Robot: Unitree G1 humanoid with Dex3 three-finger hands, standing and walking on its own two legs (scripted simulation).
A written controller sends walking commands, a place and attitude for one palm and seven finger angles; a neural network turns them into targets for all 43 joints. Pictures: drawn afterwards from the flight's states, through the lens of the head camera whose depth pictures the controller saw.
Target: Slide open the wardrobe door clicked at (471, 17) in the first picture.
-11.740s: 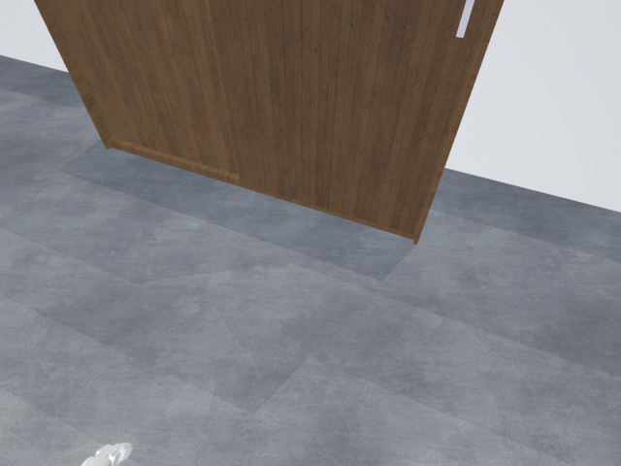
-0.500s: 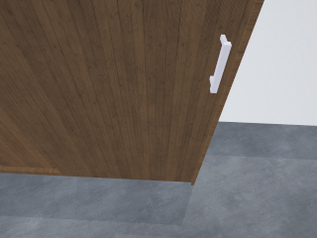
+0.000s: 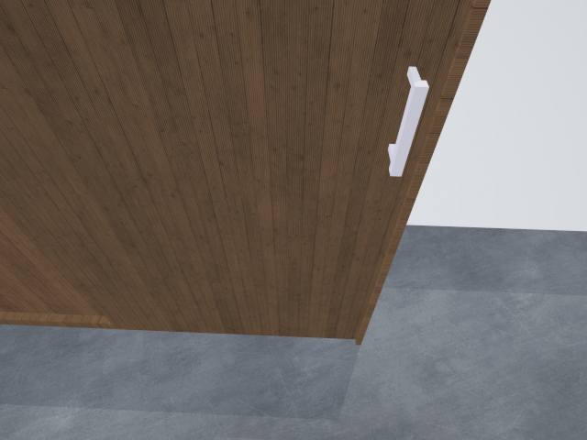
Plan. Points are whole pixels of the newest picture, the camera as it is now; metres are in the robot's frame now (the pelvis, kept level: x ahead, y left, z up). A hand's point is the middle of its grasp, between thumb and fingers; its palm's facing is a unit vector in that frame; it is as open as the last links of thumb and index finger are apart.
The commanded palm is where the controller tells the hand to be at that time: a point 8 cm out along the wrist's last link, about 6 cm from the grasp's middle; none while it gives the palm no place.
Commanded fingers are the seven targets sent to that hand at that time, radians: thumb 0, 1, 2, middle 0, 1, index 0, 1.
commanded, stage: shuffle to correct the standing spot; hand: right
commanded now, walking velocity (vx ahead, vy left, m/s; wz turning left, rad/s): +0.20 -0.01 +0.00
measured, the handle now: (404, 124) +0.53 -0.14 +0.17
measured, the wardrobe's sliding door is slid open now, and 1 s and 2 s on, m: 0.00 0.00 0.00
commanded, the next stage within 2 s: come to a stop and stand still in 0.12 s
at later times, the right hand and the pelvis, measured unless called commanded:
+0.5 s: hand out of the picture +0.03 -0.16 -0.18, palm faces +0.06 +0.98 -0.17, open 7.4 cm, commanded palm none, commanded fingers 0.00 -0.90 -0.90 0.20 0.30 0.20 0.30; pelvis +0.05 -0.01 -0.01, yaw +0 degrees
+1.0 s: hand out of the picture +0.04 -0.20 -0.17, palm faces +0.01 +0.97 -0.24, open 7.4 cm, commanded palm none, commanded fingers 0.00 -0.90 -0.90 0.20 0.30 0.20 0.30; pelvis -0.02 -0.01 -0.01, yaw +1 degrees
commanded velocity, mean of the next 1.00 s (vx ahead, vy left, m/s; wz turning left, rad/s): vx -0.01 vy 0.00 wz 0.00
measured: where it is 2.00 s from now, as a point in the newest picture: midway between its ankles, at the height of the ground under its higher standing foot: outside the picture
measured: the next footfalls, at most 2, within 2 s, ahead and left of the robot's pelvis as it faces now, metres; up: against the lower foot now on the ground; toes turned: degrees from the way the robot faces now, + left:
none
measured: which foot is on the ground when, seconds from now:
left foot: down 0.00-1.00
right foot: down 0.00-1.00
